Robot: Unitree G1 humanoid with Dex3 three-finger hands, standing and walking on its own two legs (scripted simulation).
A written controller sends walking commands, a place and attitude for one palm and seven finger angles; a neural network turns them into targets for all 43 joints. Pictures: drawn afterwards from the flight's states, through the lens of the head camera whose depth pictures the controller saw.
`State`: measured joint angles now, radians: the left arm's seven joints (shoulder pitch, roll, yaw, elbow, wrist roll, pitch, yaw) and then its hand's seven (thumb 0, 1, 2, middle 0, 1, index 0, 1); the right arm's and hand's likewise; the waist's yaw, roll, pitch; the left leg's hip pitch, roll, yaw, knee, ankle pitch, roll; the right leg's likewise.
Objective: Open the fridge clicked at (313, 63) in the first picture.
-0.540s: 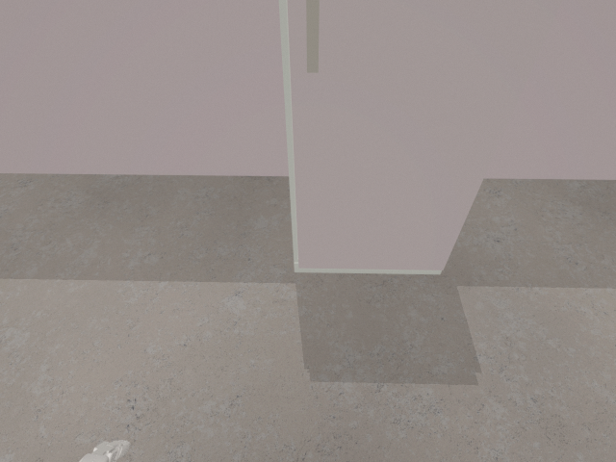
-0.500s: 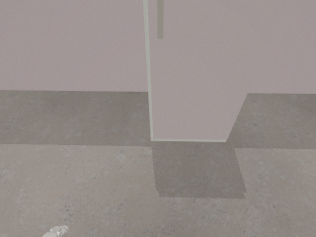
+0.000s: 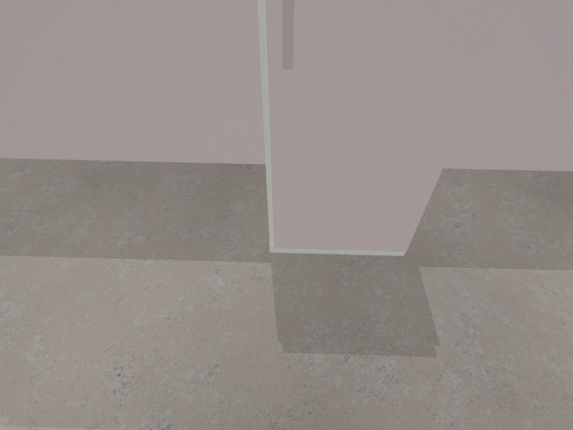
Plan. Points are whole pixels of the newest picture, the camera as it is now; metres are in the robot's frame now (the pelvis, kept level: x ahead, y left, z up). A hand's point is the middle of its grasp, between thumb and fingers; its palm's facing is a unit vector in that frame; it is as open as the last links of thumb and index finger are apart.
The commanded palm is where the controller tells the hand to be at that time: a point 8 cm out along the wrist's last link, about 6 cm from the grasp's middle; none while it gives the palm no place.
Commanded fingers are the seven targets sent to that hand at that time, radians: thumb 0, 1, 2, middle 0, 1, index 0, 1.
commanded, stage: stand and wait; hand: left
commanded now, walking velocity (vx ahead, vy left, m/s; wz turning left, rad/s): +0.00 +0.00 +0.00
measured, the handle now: out of the picture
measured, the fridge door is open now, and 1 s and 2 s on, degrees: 0 0 0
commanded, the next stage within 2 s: look at it before walking up in 0.28 s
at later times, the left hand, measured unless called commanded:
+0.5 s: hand out of the picture +0.07 +0.25 -0.15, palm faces -0.03 -0.94 -0.33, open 7.4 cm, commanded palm none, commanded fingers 0.00 0.90 0.90 -0.20 -0.30 -0.20 -0.30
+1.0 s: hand out of the picture +0.07 +0.25 -0.15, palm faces -0.03 -0.94 -0.33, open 7.4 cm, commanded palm none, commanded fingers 0.00 0.90 0.90 -0.20 -0.30 -0.20 -0.30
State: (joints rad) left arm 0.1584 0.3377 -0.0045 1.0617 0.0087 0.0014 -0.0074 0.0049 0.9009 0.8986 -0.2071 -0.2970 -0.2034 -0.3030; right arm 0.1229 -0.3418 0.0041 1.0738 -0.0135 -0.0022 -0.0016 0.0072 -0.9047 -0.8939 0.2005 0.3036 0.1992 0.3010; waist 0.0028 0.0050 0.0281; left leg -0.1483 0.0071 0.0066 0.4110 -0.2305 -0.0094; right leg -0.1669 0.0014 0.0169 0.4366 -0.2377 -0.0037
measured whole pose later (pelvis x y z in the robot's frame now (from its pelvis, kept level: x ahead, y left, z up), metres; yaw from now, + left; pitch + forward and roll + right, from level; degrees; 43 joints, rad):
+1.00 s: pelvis +0.00 +0.00 +0.00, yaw +0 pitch -1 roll +0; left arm 0.14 0.34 0.00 1.09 0.01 -0.01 -0.01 0.00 0.90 0.90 -0.21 -0.30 -0.20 -0.30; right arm 0.12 -0.34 0.01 1.12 -0.01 -0.01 0.00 0.01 -0.90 -0.89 0.20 0.30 0.20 0.30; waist 0.00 0.00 0.03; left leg -0.13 0.01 0.01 0.36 -0.20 -0.01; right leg -0.15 0.00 0.03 0.38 -0.20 0.00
